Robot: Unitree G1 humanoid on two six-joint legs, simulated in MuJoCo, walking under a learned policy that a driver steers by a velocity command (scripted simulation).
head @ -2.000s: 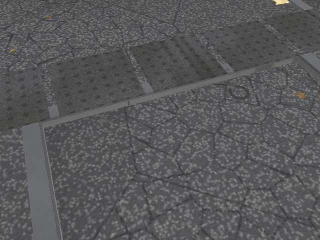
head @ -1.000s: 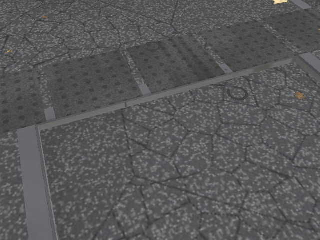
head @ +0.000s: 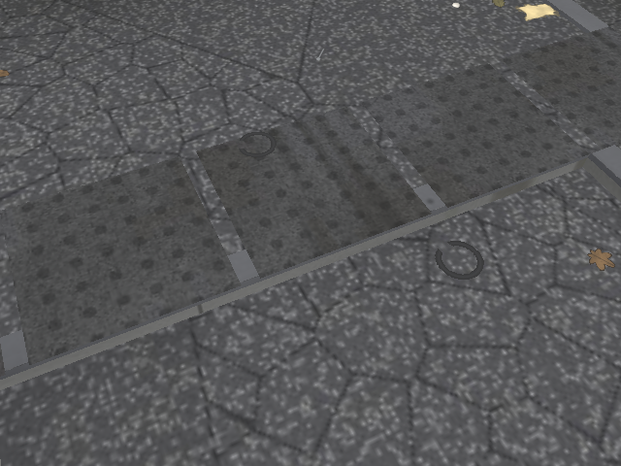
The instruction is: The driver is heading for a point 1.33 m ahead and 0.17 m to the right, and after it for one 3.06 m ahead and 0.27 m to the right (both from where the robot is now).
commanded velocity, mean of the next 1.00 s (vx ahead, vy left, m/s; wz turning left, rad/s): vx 0.39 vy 0.00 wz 0.00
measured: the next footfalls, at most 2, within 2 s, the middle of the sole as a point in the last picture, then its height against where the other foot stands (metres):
right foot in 0.14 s outside the picture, level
left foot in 0.70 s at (277, 421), level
